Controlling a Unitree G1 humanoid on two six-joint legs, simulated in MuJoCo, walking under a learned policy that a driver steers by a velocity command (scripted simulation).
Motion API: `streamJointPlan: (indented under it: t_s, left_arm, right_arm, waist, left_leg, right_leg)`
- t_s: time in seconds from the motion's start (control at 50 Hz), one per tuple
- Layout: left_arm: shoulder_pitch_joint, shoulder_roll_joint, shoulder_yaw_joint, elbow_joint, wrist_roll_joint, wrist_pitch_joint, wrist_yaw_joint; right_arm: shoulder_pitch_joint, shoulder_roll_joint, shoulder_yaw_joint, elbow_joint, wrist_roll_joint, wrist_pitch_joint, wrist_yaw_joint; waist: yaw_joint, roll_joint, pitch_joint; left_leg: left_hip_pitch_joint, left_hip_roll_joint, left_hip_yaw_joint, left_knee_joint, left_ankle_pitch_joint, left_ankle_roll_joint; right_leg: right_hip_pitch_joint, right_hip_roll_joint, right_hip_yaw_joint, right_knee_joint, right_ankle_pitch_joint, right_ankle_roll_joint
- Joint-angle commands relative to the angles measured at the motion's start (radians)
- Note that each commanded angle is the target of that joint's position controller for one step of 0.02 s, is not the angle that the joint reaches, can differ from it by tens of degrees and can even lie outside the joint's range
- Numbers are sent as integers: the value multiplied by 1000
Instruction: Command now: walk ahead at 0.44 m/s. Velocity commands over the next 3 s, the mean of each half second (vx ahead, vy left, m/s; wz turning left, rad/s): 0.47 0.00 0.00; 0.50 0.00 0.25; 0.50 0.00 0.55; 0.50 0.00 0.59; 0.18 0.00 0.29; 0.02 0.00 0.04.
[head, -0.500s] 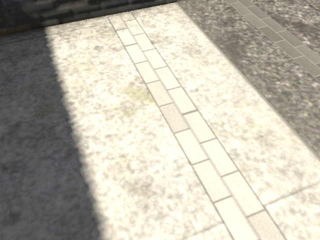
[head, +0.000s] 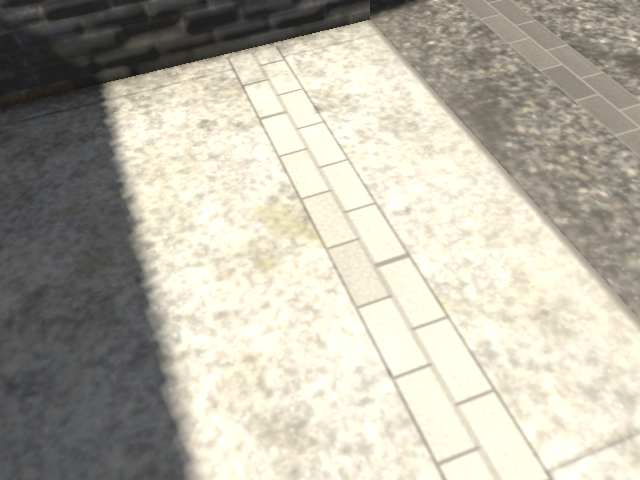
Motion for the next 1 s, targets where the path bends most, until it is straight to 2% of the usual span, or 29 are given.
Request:
streamJointPlan:
  t_s: [0.02, 0.1, 0.2, 0.24, 0.26, 0.28, 0.3, 0.32, 0.34, 0.36, 0.38, 0.4, 0.42, 0.48, 0.54, 0.62, 0.7, 0.74, 0.78, 0.8, 0.82, 0.84, 0.86, 0.88, 0.9, 0.92, 0.94, 0.96, 1.0]
  left_arm:
    - [6, 138, 26, -42, -3, -8, 11]
    - [45, 171, 27, -14, -8, 2, 26]
    - [55, 200, 35, 24, -23, 12, 27]
    - [34, 225, 43, 25, -16, 22, 30]
    - [18, 234, 45, 24, -11, 30, 31]
    - [9, 223, 38, 16, -4, 36, 33]
    - [35, 170, 17, -12, 22, 33, 36]
    - [207, 34, -20, 1, -2, 13, 19]
    - [110, 160, 8, 12, -30, -6, 14]
    - [-22, 205, 20, -29, -47, -16, 11]
    - [-84, 195, 16, -45, -35, -22, 18]
    - [-106, 187, 21, -49, -17, -19, 23]
    - [-77, 174, 22, -45, -14, -9, 22]
    - [-62, 139, 16, -41, -10, 20, 27]
    - [-181, 139, 13, -83, 4, 21, 30]
    - [-331, 114, 0, -121, 2, 3, 16]
    - [-462, 117, -4, -169, -8, -14, -8]
    - [-489, 132, 0, -186, -11, -25, -21]
    - [-446, 161, 10, -179, -10, -34, -26]
    - [-379, 180, 20, -163, -9, -39, -23]
    - [-242, 225, 42, -126, -4, -42, -14]
    - [-54, 297, 63, -101, 13, -41, -3]
    - [4, 359, 79, -79, 16, -25, -2]
    - [6, 256, 56, -90, 11, -19, 0]
    - [-55, 205, 40, -94, 5, -17, 6]
    - [-119, 184, 31, -95, 6, -16, 6]
    - [-167, 158, 25, -89, 7, -16, 3]
    - [-197, 145, 21, -84, 14, -22, 3]
    - [-226, 146, 27, -71, 12, -33, 1]
  right_arm:
    - [-95, -20, 2, -85, -8, -8, 4]
    - [-251, 9, 21, -135, -1, -18, 17]
    - [-315, -30, 16, -172, 7, -29, 42]
    - [-247, -65, 2, -159, 3, -31, 42]
    - [-136, -95, -14, -131, 1, -28, 35]
    - [37, -139, -35, -84, 2, -23, 23]
    - [219, -226, -51, -51, -12, -16, 7]
    - [236, -244, -49, -30, -19, -21, 22]
    - [191, -142, -28, -37, -8, -19, 18]
    - [111, -108, -17, -43, -3, -18, 11]
    - [41, -102, -12, -52, -8, -19, 11]
    - [1, -85, -8, -54, -20, -22, 14]
    - [-15, -68, -3, -52, -32, -28, 15]
    - [-2, -73, -5, -21, -19, -47, 18]
    - [43, -105, -11, 7, -17, -42, 5]
    - [112, -127, -10, 35, -5, -26, -7]
    - [198, -144, -11, 71, 6, -2, -12]
    - [209, -151, -14, 78, 7, 10, -20]
    - [196, -165, -21, 78, 7, 20, -27]
    - [177, -172, -23, 74, 6, 24, -29]
    - [167, -154, -15, 68, 0, 24, -28]
    - [145, -95, 7, 31, -20, 19, -27]
    - [293, 18, 38, 12, -4, 0, -22]
    - [266, -81, 16, 28, 20, -8, -21]
    - [170, -141, -6, 3, 35, -7, -22]
    - [118, -131, -7, -10, 28, -3, -26]
    - [89, -118, -11, -19, 15, 4, -26]
    - [105, -100, -14, -20, 15, 18, -24]
    - [119, -59, -11, -26, 18, 43, -20]
  waist:
    - [-1, -112, 94]
    - [42, -131, 118]
    - [22, -136, 137]
    - [-25, -162, 70]
    - [-87, -173, -7]
    - [-166, -160, -119]
    - [-198, 16, -289]
    - [-97, 293, -436]
    - [-136, 161, -324]
    - [-128, 79, -155]
    - [-91, -35, -79]
    - [-59, -44, -29]
    - [-24, -9, -29]
    - [2, 6, 5]
    - [-22, -14, 56]
    - [-81, -21, 76]
    - [-125, -18, 98]
    - [-117, -4, 95]
    - [-81, 25, 71]
    - [-38, 37, 36]
    - [28, 25, -56]
    - [106, -55, -225]
    - [45, -340, -373]
    - [78, -283, -358]
    - [79, -210, -202]
    - [51, -147, -119]
    - [25, -134, -49]
    - [-9, -162, -19]
    - [-36, -162, 14]
  left_leg:
    - [-210, 29, 4, -117, 117, -34]
    - [-86, -15, 43, -409, 275, -44]
    - [-48, -34, 20, -549, 218, 15]
    - [76, -76, 50, -562, 143, 51]
    - [225, -113, 80, -573, 126, 78]
    - [489, -98, 65, -562, 154, 111]
    - [827, 130, -211, -529, 173, 174]
    - [1082, 321, -733, -717, -126, 332]
    - [997, 279, -731, -800, -255, 282]
    - [831, 246, -551, -814, -207, 237]
    - [666, 214, -441, -837, -81, 215]
    - [550, 172, -359, -863, 20, 208]
    - [486, 146, -307, -894, 63, 205]
    - [400, 123, -208, -955, 136, 228]
    - [408, 113, -148, -980, 205, 228]
    - [446, 75, -79, -973, 233, 181]
    - [549, 108, -128, -915, 205, 181]
    - [600, 134, -168, -864, 215, 172]
    - [622, 148, -202, -807, 263, 152]
    - [611, 132, -197, -739, 356, 137]
    - [559, 74, -160, -585, 433, 108]
    - [374, 3, -114, -292, 251, 66]
    - [-16, -142, -34, 50, -323, -1]
    - [-120, -101, -137, 188, -385, -6]
    - [-172, -58, -126, 220, -297, -6]
    - [-145, -15, -98, 199, -212, -12]
    - [-117, 11, -94, 153, -158, -16]
    - [-62, 36, -97, 124, -120, -19]
    - [-18, 48, -82, 96, -93, -29]
  right_leg:
    - [64, -229, 183, -178, 303, -146]
    - [15, -206, 108, -200, 295, -128]
    - [147, -286, 117, -142, 372, -114]
    - [197, -288, 106, -32, 648, -92]
    - [194, -264, 82, 105, 826, -76]
    - [87, -218, 51, 318, 841, -45]
    - [-163, -136, 15, 670, 423, -13]
    - [-503, 41, 124, 973, -325, 34]
    - [-615, -18, 189, 1061, -298, 23]
    - [-659, -69, 145, 1045, -197, 14]
    - [-613, -122, 119, 993, -99, 14]
    - [-571, -153, 112, 939, -46, 18]
    - [-514, -178, 122, 916, -10, 19]
    - [-506, -197, 103, 843, 26, 43]
    - [-604, -208, 91, 697, 159, 73]
    - [-572, -172, 55, 419, 357, 71]
    - [-567, -126, 51, 264, 348, 74]
    - [-547, -108, 63, 208, 295, 63]
    - [-452, -88, 61, 170, 224, 44]
    - [-342, -68, 42, 141, 199, 26]
    - [-130, -71, 35, 130, 209, -8]
    - [182, -241, 193, 188, 241, -76]
    - [532, -479, 617, 120, 77, -222]
    - [496, -475, 720, 35, -68, -214]
    - [369, -443, 556, 15, -65, -168]
    - [230, -402, 435, -13, 13, -146]
    - [114, -361, 345, -53, 74, -135]
    - [33, -334, 271, -92, 104, -126]
    - [-51, -318, 175, -148, 168, -134]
